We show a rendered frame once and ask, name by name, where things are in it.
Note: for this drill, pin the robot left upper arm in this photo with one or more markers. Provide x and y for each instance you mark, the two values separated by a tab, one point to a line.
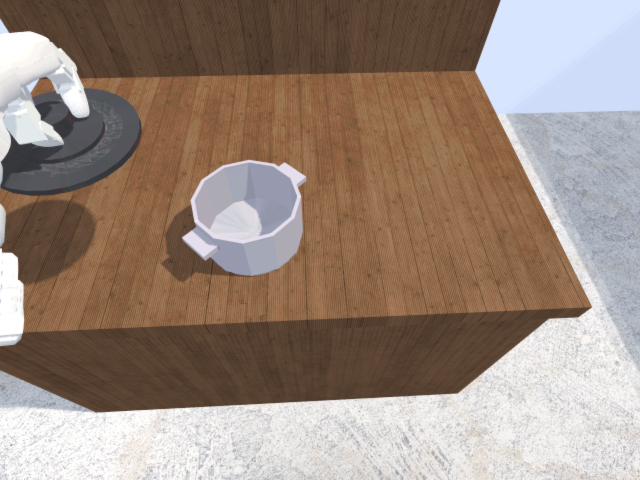
11	300

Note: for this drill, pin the pot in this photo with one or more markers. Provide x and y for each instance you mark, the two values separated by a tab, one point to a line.
248	217

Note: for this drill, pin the lid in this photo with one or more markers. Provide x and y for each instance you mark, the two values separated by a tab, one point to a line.
94	147

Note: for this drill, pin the robot left forearm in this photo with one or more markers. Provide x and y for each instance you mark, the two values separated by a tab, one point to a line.
9	92

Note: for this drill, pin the left robot hand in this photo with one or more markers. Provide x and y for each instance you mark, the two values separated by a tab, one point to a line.
33	57

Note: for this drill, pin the knob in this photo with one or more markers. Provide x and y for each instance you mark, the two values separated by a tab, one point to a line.
56	114

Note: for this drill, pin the table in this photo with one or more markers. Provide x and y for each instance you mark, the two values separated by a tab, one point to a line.
425	257

